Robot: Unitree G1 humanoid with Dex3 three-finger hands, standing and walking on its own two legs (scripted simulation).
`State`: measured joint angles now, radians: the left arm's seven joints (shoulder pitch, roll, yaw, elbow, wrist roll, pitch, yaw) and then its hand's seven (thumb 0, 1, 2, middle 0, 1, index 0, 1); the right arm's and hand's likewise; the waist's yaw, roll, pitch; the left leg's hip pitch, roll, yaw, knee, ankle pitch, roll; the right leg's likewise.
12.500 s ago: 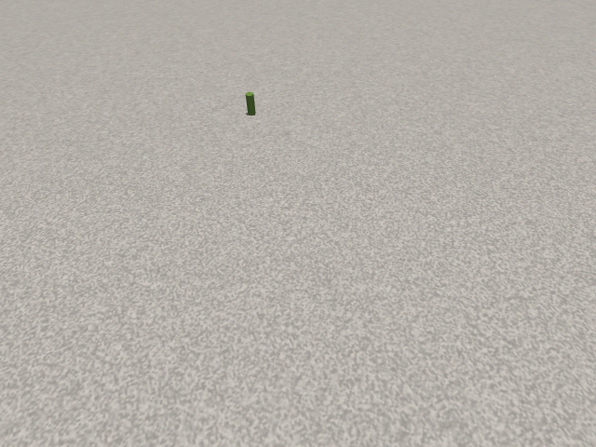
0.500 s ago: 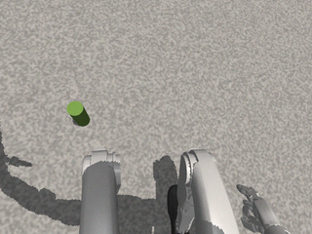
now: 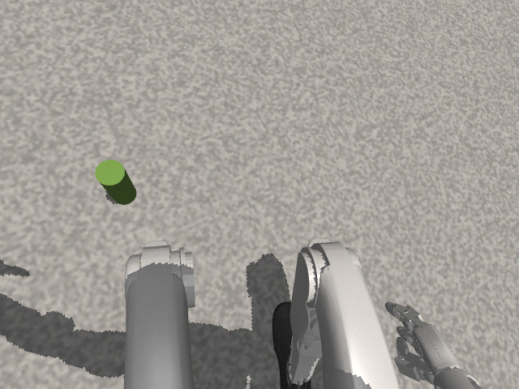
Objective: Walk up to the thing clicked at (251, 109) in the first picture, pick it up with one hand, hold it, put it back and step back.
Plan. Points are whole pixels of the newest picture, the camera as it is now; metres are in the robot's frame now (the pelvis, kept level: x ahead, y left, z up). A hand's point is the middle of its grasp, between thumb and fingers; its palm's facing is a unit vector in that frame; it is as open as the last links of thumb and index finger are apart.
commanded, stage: approach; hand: left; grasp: from the side
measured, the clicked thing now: (118, 184) +0.47 +0.28 -0.29
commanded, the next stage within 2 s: close in in 0.42 s
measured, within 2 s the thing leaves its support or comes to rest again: neither
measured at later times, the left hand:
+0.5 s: hand (39, 202) +0.40 +0.37 -0.19, palm faces +0.22 -0.98 +0.01, open 17.6 cm
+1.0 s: hand (99, 209) +0.40 +0.29 -0.24, palm faces +0.20 -0.98 -0.02, open 17.6 cm
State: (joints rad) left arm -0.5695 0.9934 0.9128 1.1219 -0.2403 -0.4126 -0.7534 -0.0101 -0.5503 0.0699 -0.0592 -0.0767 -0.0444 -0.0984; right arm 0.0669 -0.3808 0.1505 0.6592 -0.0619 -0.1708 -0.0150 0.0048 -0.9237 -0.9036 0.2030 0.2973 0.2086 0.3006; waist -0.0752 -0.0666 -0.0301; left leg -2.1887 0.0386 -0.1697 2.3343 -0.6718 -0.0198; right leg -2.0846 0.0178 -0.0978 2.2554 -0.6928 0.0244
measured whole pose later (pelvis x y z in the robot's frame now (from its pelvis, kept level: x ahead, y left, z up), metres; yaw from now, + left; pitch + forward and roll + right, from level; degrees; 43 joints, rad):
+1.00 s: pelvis -0.01 +0.02 -0.08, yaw -7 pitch +12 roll -15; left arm -0.54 0.81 0.60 1.40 -0.17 -1.04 -0.27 -0.01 -0.58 0.04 -0.06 -0.08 -0.06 -0.08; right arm -0.15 -0.39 0.45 0.60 -0.33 -0.03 0.12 0.00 -0.94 -0.90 0.20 0.30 0.21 0.30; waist -0.20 -0.25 0.27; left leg -2.23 0.03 -0.36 2.67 -0.69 -0.02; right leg -2.08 0.09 -0.22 2.46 -0.64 0.07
